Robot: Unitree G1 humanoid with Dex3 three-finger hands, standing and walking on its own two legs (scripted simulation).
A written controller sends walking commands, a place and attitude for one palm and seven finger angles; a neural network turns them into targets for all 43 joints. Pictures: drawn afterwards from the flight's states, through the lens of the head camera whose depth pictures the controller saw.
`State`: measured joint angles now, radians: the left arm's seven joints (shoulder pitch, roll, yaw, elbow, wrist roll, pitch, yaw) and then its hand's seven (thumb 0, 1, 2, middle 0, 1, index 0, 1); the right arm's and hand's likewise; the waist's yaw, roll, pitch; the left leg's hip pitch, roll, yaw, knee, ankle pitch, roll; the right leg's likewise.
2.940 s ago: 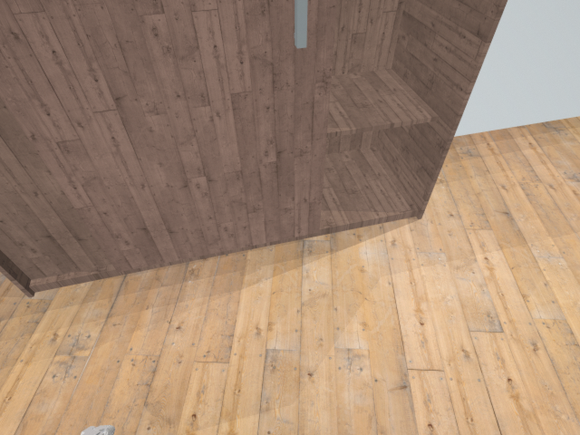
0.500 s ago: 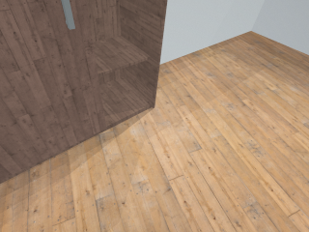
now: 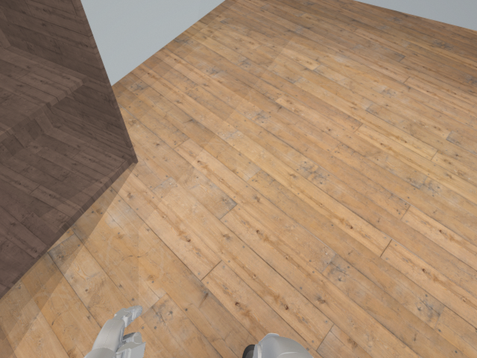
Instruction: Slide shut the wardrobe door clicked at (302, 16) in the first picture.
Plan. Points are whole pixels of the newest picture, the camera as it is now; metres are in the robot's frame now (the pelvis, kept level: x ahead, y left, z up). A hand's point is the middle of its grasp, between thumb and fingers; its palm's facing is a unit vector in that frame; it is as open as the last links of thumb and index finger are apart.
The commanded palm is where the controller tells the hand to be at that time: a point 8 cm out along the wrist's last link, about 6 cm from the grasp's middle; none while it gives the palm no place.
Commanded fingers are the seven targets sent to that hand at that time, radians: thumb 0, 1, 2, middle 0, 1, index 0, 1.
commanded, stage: walk to a spot facing it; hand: left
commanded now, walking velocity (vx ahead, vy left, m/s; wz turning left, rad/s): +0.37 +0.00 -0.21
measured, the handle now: out of the picture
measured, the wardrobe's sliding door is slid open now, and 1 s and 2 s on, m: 0.49 0.49 0.49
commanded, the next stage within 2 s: turn to face it in 0.60 s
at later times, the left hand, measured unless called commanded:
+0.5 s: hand (110, 328) +0.20 +0.24 -0.16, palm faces -0.06 -0.99 -0.16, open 7.3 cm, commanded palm none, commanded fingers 0.00 0.90 0.90 -0.20 -0.30 -0.20 -0.30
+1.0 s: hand (195, 190) +0.50 +0.10 -0.13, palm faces -0.26 -0.94 -0.20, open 7.3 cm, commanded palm none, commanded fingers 0.00 0.90 0.90 -0.20 -0.30 -0.20 -0.30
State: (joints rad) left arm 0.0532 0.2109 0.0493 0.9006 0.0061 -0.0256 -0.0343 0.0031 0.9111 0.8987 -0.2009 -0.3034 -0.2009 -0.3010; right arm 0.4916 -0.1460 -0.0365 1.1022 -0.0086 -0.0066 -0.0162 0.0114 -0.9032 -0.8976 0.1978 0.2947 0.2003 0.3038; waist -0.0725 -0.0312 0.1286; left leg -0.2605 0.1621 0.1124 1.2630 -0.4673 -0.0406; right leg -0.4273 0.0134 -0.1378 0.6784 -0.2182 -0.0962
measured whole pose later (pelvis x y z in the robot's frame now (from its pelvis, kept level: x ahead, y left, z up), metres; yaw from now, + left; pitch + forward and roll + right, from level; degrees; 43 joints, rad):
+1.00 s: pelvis +0.33 -0.02 +0.02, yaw -14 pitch -1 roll +0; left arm 0.07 0.13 0.03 0.98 0.02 -0.02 0.03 0.00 0.91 0.90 -0.20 -0.30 -0.20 -0.30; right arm 0.37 -0.13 -0.05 1.10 -0.01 0.04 -0.02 0.01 -0.91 -0.90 0.19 0.29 0.20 0.30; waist -0.06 0.03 0.07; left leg -0.39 0.10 0.06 1.15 -0.50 -0.04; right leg -0.33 -0.07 -0.21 0.59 -0.24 -0.06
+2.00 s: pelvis +0.35 -0.03 +0.03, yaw +22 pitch +0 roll +2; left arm 0.23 0.18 0.03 0.89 0.03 0.02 0.02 0.00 0.90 0.90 -0.21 -0.30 -0.21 -0.30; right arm 0.15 -0.27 -0.10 0.92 -0.02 0.09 0.03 0.01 -0.91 -0.90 0.19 0.29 0.20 0.30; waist 0.00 0.00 0.07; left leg -0.46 0.03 0.04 0.97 -0.42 -0.08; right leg -0.19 -0.14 -0.19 0.53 -0.33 0.02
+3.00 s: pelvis +0.34 +0.01 +0.01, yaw +54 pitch -1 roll +0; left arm 0.29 0.25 0.06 0.95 0.01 0.05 0.02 0.00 0.91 0.90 -0.21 -0.30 -0.20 -0.30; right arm 0.12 -0.23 -0.05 0.92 -0.02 0.04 0.02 0.01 -0.91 -0.90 0.19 0.29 0.20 0.30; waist 0.04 -0.05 0.09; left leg -0.27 0.00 0.07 0.62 -0.32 0.02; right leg -0.28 -0.16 -0.16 0.77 -0.48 0.06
